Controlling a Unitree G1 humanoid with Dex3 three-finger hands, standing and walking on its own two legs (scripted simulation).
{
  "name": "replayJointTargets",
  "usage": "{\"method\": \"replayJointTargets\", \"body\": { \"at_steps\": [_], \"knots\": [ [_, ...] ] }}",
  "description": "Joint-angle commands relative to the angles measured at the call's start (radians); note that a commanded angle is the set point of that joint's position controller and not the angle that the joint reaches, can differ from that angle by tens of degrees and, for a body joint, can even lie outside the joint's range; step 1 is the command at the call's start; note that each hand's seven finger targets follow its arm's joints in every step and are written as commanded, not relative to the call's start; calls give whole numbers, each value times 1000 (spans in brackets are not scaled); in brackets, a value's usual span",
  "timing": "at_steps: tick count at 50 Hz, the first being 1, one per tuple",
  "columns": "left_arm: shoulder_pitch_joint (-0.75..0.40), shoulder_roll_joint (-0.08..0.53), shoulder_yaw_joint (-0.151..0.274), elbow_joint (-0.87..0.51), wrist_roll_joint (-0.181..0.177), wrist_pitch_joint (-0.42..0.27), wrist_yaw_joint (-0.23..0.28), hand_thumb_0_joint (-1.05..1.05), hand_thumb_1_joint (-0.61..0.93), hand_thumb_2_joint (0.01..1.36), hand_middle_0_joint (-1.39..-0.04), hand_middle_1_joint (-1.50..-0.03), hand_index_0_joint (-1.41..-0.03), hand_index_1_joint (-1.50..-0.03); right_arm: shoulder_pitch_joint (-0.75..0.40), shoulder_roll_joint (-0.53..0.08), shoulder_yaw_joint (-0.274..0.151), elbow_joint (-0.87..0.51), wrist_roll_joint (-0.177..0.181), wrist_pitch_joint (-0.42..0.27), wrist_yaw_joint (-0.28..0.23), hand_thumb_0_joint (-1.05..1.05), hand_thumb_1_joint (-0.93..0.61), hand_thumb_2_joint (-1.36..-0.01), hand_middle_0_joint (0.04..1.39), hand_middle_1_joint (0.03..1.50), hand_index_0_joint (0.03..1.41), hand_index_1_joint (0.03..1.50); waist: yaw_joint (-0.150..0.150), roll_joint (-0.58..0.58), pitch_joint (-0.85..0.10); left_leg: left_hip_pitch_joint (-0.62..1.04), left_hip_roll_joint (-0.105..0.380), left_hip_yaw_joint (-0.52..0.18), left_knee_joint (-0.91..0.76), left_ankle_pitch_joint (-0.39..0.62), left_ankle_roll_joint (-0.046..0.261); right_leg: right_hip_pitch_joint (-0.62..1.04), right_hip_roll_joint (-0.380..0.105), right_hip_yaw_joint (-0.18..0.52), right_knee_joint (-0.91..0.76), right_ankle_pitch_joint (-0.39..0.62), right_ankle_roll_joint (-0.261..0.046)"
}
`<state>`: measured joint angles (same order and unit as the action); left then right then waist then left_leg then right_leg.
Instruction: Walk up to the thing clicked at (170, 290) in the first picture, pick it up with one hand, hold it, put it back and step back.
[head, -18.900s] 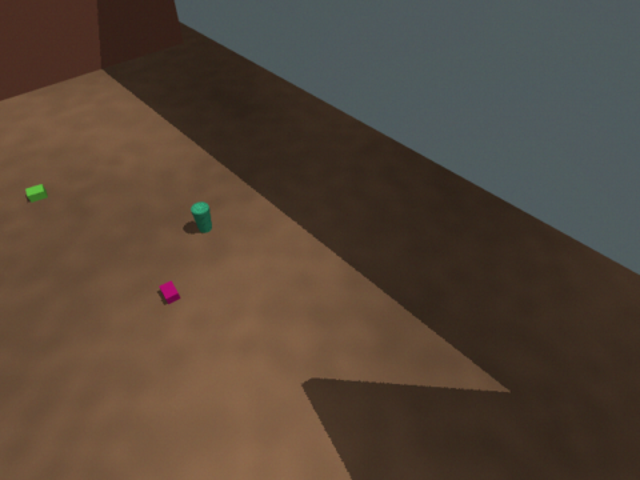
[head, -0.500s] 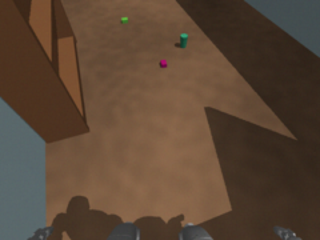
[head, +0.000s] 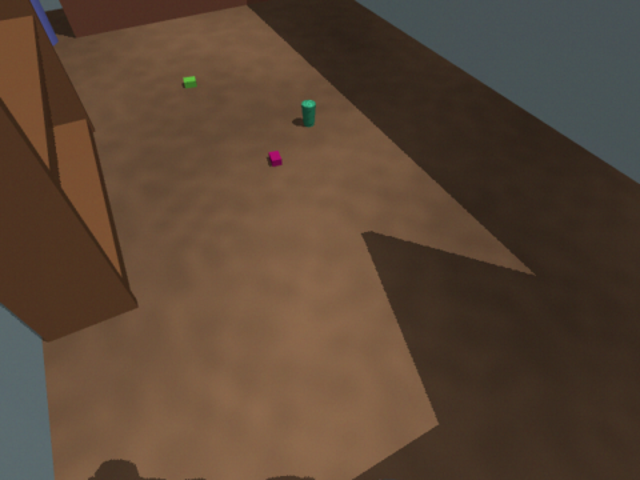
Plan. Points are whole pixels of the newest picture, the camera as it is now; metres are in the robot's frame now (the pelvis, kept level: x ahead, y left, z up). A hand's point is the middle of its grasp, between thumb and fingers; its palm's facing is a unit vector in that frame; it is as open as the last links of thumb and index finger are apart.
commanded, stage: walk up
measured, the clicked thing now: (275, 158) +1.56 +0.21 -0.73
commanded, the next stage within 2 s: stand in 0.40 s
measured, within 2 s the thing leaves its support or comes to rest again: neither
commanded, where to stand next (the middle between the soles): +0.07 +0.00 m, yaw +0 degrees
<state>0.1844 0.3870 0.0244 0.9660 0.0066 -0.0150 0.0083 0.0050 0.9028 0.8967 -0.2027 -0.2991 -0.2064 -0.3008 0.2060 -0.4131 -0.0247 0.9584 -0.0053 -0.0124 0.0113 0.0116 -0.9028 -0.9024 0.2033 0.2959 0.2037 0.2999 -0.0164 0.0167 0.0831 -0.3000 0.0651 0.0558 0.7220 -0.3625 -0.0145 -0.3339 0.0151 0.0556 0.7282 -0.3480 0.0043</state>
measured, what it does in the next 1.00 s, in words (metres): stands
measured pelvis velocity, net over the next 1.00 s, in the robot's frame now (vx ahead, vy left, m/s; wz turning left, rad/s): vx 0.00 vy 0.01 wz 0.00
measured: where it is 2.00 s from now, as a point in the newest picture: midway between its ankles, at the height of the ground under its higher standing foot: outside the picture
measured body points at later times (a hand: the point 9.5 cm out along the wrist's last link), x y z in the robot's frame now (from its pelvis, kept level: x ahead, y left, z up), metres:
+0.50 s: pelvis +0.01 +0.00 +0.03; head +0.02 -0.01 +0.48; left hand +0.14 +0.30 -0.10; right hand +0.08 -0.31 -0.11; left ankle +0.01 +0.13 -0.71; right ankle +0.03 -0.13 -0.71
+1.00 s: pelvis +0.00 +0.01 +0.03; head +0.00 +0.00 +0.48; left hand +0.08 +0.31 -0.10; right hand +0.08 -0.29 -0.10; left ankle +0.01 +0.13 -0.71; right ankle +0.03 -0.13 -0.71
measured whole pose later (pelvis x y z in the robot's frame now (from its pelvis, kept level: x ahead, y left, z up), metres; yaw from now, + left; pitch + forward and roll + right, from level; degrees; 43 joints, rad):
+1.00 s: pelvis +0.00 +0.01 +0.03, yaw +0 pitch -3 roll +0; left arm 0.10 0.34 0.01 1.17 0.01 -0.01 0.00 0.00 0.90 0.90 -0.20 -0.30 -0.21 -0.30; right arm 0.08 -0.35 -0.02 1.14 -0.01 0.00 0.02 0.01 -0.90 -0.90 0.20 0.30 0.20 0.30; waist -0.01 0.01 0.05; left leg -0.11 0.04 0.08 0.34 -0.17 -0.02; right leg -0.14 -0.01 0.07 0.34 -0.14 0.03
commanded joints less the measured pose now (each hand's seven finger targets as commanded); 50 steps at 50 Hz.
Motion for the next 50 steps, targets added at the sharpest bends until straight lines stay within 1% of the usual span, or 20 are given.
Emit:
{"method": "replayJointTargets", "body": {
  "at_steps": [1,3,4,5,9,12,15,19,20,21,25,29,30,32,35,40,44,47,49,50],
  "knots": [
    [-15,200,53,-21,1,-37,7,0,900,900,-200,-300,-200,-300,-98,-233,-37,-43,-8,-32,-3,0,-900,-900,200,300,200,300,46,21,-50,-82,183,-229,-304,-65,131,102,-23,60,-158,-13,-55],
    [-60,228,55,-4,0,-43,3,0,900,900,-200,-300,-200,-300,-106,-195,-26,-24,-2,-24,-3,0,-900,-900,200,300,200,300,20,-25,2,-79,59,-99,-228,-67,61,49,-85,207,-264,-11,-94],
    [-87,236,52,-4,-2,-44,2,0,900,900,-200,-300,-200,-300,-83,-193,-24,-5,-2,-24,-3,0,-900,-900,200,300,200,300,-1,-23,-12,-23,45,-74,-221,-41,49,17,-115,238,-284,3,-102],
    [-105,230,48,1,-4,-45,3,0,900,900,-200,-300,-200,-300,-72,-196,-23,13,1,-27,-3,0,-900,-900,200,300,200,300,-9,-10,-39,25,50,-71,-237,-4,50,20,-118,226,-284,58,-98],
    [-122,198,34,39,-7,-44,5,0,900,900,-200,-300,-200,-300,-96,-188,-19,48,5,-32,-4,0,-900,-900,200,300,200,300,1,-37,-112,106,81,-73,-290,121,64,89,-87,150,-264,265,-62],
    [-134,195,33,66,-9,-39,7,0,900,900,-200,-300,-200,-300,-124,-181,-18,68,7,-30,-7,0,-900,-900,200,300,200,300,4,-51,-113,129,78,-54,-306,156,57,107,-93,149,-282,299,-57],
    [-161,185,30,81,-10,-36,7,0,900,900,-200,-300,-200,-300,-124,-177,-19,91,6,-26,-9,0,-900,-900,200,300,200,300,-5,-48,-136,166,83,-47,-331,188,52,123,-98,146,-291,333,-51],
    [-171,173,26,102,-9,-29,8,0,900,900,-200,-300,-200,-300,-164,-174,-22,103,1,-24,-9,0,-900,-900,200,300,200,300,4,-27,-119,177,95,-47,-370,180,52,124,-90,127,-306,338,-39],
    [-178,168,21,106,-3,-28,3,0,900,900,-200,-300,-200,-300,-165,-164,-19,93,-3,-23,-13,0,-900,-900,200,300,200,300,-1,-33,-120,160,83,-76,-382,272,37,173,-110,112,-324,423,-32],
    [-177,172,23,110,-4,-28,3,0,900,900,-200,-300,-200,-300,-160,-167,-20,100,-1,-24,-14,0,-900,-900,200,300,200,300,-1,-43,-130,176,80,-69,-382,305,29,191,-113,113,-331,453,-29],
    [-178,170,23,122,-4,-22,2,0,900,900,-200,-300,-200,-300,-175,-165,-23,109,-1,-25,-15,0,-900,-900,200,300,200,300,-2,-21,-164,242,86,-67,-398,357,24,206,-116,99,-351,480,-27],
    [-190,173,25,128,-4,-19,3,0,900,900,-200,-300,-200,-300,-184,-155,-22,114,-4,-20,-14,0,-900,-900,200,300,200,300,-3,-20,-149,237,86,-66,-424,311,20,212,-119,95,-382,429,-23],
    [-187,169,24,131,-3,-17,3,0,900,900,-200,-300,-200,-300,-194,-154,-22,116,-5,-19,-14,0,-900,-900,200,300,200,300,3,-17,-124,232,83,-70,-438,265,16,181,-115,98,-400,379,-21],
    [-199,171,24,128,-1,-17,2,0,900,900,-200,-300,-200,-300,-192,-151,-23,118,-6,-19,-14,0,-900,-900,200,300,200,300,-3,-16,-116,224,83,-73,-447,232,16,180,-116,97,-412,345,-21],
    [-194,171,23,131,-2,-20,0,0,900,900,-200,-300,-200,-300,-191,-152,-24,120,-7,-19,-12,0,-900,-900,200,300,200,300,-3,-11,-120,227,85,-73,-451,234,17,188,-119,96,-423,353,-19],
    [-182,170,22,132,1,-21,-1,0,900,900,-200,-300,-200,-300,-196,-151,-27,121,-8,-17,-10,0,-900,-900,200,300,200,300,0,-22,-95,221,82,-81,-463,150,20,154,-118,95,-454,255,-16],
    [-168,166,20,131,2,-22,-2,0,900,900,-200,-300,-200,-300,-189,-153,-30,124,-9,-18,-8,0,-900,-900,200,300,200,300,-2,-14,-107,238,84,-86,-458,157,24,147,-121,96,-456,258,-17],
    [-155,168,21,132,3,-21,-2,0,900,900,-200,-300,-200,-300,-186,-149,-31,123,-9,-14,-6,0,-900,-900,200,300,200,300,2,-24,-72,203,78,-94,-473,88,25,123,-114,98,-474,174,-13],
    [-153,171,21,129,2,-23,-3,0,900,900,-200,-300,-200,-300,-176,-146,-29,122,-10,-17,-5,0,-900,-900,200,300,200,300,-1,-20,-98,218,81,-93,-467,141,26,147,-121,95,-458,231,-16],
    [-144,163,20,128,3,-22,-3,0,900,900,-200,-300,-200,-300,-178,-149,-30,123,-9,-16,-6,0,-900,-900,200,300,200,300,3,-16,-91,212,81,-95,-469,119,28,136,-117,92,-461,217,-14]
  ]
}}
